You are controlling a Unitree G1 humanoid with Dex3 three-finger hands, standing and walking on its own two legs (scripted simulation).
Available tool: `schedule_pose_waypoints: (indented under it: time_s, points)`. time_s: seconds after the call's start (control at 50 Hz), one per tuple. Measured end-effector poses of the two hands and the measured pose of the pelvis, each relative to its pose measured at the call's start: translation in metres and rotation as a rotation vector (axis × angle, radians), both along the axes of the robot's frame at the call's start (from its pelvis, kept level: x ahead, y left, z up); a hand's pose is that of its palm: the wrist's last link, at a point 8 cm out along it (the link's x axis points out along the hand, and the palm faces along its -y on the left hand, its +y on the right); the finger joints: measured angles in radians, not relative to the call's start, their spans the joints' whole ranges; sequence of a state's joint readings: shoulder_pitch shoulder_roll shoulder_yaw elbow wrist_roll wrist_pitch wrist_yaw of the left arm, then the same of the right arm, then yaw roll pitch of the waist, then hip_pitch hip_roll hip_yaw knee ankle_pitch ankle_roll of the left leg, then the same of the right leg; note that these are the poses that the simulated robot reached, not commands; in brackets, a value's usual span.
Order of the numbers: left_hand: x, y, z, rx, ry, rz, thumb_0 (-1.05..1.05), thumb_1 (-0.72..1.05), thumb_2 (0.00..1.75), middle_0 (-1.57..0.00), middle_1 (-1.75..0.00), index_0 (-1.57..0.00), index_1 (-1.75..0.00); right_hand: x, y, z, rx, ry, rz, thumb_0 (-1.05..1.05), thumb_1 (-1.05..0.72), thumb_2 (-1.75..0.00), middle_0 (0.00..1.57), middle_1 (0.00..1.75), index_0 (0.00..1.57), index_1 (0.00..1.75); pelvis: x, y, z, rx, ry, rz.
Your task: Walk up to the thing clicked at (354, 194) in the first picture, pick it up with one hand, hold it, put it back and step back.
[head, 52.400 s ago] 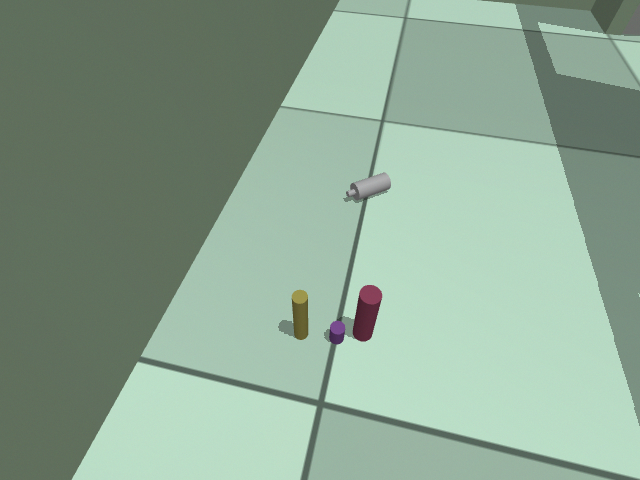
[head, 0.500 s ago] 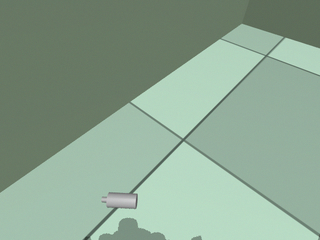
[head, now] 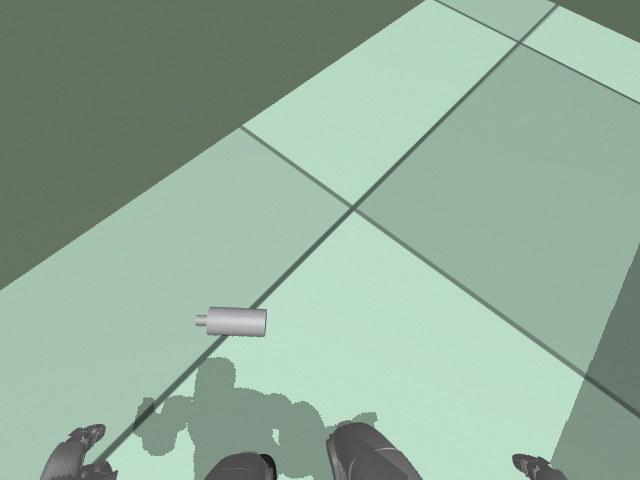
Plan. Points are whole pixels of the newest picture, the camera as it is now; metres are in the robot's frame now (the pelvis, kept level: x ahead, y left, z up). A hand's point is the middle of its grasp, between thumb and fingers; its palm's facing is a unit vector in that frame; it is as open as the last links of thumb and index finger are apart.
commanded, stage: step back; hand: left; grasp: from above
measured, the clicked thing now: (231, 321) +0.53 +0.18 -0.73
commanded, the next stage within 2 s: none
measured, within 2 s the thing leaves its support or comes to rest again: neither
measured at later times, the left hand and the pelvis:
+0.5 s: hand out of the picture -0.01 +0.24 -0.13, palm faces -0.02 -0.91 -0.42, open 7.4 cm; pelvis -0.12 -0.02 +0.00, yaw -2 degrees
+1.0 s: hand out of the picture -0.21 +0.26 -0.16, palm faces -0.02 -0.92 -0.40, open 7.4 cm; pelvis -0.29 -0.02 -0.01, yaw -3 degrees
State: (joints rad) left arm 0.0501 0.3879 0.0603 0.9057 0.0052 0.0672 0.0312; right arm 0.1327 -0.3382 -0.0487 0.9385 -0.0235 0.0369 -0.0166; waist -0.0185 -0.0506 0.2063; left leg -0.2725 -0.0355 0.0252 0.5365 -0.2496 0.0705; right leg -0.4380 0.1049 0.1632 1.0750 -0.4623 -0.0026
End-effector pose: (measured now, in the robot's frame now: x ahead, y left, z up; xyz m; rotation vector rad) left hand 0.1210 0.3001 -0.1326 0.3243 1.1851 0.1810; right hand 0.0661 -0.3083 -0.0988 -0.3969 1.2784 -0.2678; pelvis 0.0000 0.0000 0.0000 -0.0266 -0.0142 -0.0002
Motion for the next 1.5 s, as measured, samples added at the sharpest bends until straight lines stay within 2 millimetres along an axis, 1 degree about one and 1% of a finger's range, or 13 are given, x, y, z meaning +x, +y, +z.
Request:
schedule_pose_waypoints:
  time_s: [0.14,0.3,0.4,0.5,0.66,0.72,0.84,0.96,1.06,1.2,1.3,1.4,1.5]
  points:
    - [-0.045,0.001,0.001,0.032,0.055,-0.023,0.00,0.90,0.90,-0.21,-0.30,-0.21,-0.30,-0.007,0.005,-0.013,0.043,-0.124,-0.006,0.01,-0.90,-0.90,0.20,0.30,0.21,0.30,-0.028,0.000,-0.008,0.026,-0.030,-0.045]
    - [-0.095,-0.012,0.020,0.079,0.011,-0.034,0.00,0.90,0.90,-0.21,-0.30,-0.21,-0.30,-0.038,-0.014,-0.033,0.101,-0.180,-0.023,0.01,-0.90,-0.90,0.20,0.30,0.21,0.30,-0.071,-0.018,-0.016,0.009,-0.059,-0.061]
    - [-0.126,-0.019,0.036,0.086,-0.017,-0.014,0.01,0.90,0.90,-0.21,-0.30,-0.21,-0.30,-0.071,-0.025,-0.024,0.103,-0.141,-0.013,0.01,-0.91,-0.90,0.20,0.30,0.21,0.30,-0.096,-0.026,-0.004,0.064,-0.046,-0.063]
    - [-0.138,-0.022,0.042,0.083,-0.065,-0.020,0.01,0.90,0.90,-0.21,-0.30,-0.21,-0.30,-0.115,-0.036,-0.021,0.063,-0.073,0.006,0.01,-0.91,-0.90,0.20,0.30,0.21,0.30,-0.124,-0.024,-0.001,0.058,-0.010,-0.032]
    - [-0.172,-0.011,0.019,0.039,-0.145,-0.023,0.00,0.90,0.90,-0.21,-0.30,-0.21,-0.30,-0.174,-0.022,-0.025,0.013,-0.016,0.056,0.01,-0.91,-0.90,0.20,0.30,0.20,0.30,-0.182,-0.009,-0.017,0.031,-0.022,0.038]
    - [-0.197,-0.004,0.009,0.016,-0.123,-0.007,0.00,0.90,0.90,-0.21,-0.30,-0.21,-0.30,-0.198,-0.008,-0.019,0.021,-0.028,0.060,0.01,-0.91,-0.90,0.20,0.30,0.20,0.30,-0.204,-0.004,-0.017,0.055,-0.048,0.021]
    - [-0.254,0.003,0.015,0.000,-0.071,0.041,0.01,0.90,0.90,-0.21,-0.30,-0.21,-0.30,-0.227,0.001,0.002,0.018,-0.055,0.076,0.01,-0.90,-0.90,0.20,0.30,0.21,0.30,-0.235,-0.005,-0.001,-0.007,-0.027,0.021]
    - [-0.318,0.008,0.011,0.046,0.009,0.037,0.00,0.90,0.90,-0.21,-0.30,-0.21,-0.30,-0.230,-0.008,0.007,0.010,-0.169,0.096,0.01,-0.90,-0.90,0.21,0.30,0.21,0.30,-0.277,-0.014,-0.005,0.001,-0.014,-0.030]
    - [-0.363,-0.007,0.004,0.079,0.053,0.001,0.01,0.90,0.90,-0.20,-0.30,-0.20,-0.30,-0.249,-0.031,-0.009,0.024,-0.242,0.098,0.01,-0.90,-0.90,0.20,0.30,0.21,0.30,-0.320,-0.030,-0.020,0.020,-0.022,-0.071]
    - [-0.421,-0.035,0.027,0.072,0.051,0.001,0.01,0.90,0.90,-0.21,-0.30,-0.21,-0.30,-0.318,-0.048,-0.019,0.064,-0.185,0.026,0.01,-0.91,-0.90,0.20,0.30,0.21,0.30,-0.364,-0.040,-0.009,0.057,-0.028,-0.062]
    - [-0.429,-0.033,0.035,0.095,-0.015,-0.013,0.01,0.90,0.90,-0.21,-0.30,-0.21,-0.30,-0.378,-0.050,-0.023,0.053,-0.102,0.021,0.01,-0.91,-0.90,0.20,0.30,0.21,0.30,-0.394,-0.040,-0.007,0.055,-0.001,-0.028]
    - [-0.433,-0.021,0.021,0.090,-0.123,-0.016,0.01,0.90,0.90,-0.21,-0.30,-0.21,-0.30,-0.429,-0.039,-0.031,0.029,-0.025,0.059,0.01,-0.91,-0.90,0.20,0.30,0.20,0.30,-0.435,-0.035,-0.021,0.029,-0.007,0.038]
    - [-0.464,-0.026,0.012,0.043,-0.109,0.001,0.00,0.90,0.90,-0.21,-0.30,-0.21,-0.30,-0.471,-0.026,-0.018,0.039,-0.009,0.067,0.01,-0.91,-0.90,0.20,0.30,0.21,0.30,-0.472,-0.035,-0.013,0.025,-0.034,0.033]
